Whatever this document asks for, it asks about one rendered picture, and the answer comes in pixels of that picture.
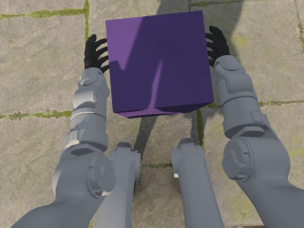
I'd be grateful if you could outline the robot left forearm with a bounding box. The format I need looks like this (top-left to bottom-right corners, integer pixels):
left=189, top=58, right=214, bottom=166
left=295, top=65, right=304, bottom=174
left=52, top=67, right=110, bottom=186

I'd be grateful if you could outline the robot left shin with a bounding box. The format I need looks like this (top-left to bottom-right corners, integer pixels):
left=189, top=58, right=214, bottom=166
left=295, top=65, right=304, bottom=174
left=108, top=141, right=134, bottom=160

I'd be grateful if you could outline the robot right upper arm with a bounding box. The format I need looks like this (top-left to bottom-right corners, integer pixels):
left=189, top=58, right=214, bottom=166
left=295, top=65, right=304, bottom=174
left=221, top=136, right=304, bottom=228

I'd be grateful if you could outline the robot left hand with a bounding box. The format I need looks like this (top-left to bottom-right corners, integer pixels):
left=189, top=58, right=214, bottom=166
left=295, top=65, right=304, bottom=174
left=84, top=34, right=109, bottom=74

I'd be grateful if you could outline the robot right hand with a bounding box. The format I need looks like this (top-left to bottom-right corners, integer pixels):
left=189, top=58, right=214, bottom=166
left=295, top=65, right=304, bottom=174
left=205, top=26, right=230, bottom=67

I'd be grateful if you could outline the robot left upper arm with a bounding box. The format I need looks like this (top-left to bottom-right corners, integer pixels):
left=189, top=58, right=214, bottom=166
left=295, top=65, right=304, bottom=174
left=10, top=152, right=117, bottom=228

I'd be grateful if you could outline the carton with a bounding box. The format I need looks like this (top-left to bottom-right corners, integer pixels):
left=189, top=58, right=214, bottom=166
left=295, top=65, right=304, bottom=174
left=105, top=10, right=214, bottom=119

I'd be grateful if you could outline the robot right forearm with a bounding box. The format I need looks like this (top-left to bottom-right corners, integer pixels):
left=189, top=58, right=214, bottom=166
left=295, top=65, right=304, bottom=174
left=213, top=55, right=291, bottom=169

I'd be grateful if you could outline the right robot thigh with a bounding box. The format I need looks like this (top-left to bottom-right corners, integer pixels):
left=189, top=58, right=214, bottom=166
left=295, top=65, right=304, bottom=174
left=170, top=142, right=225, bottom=228

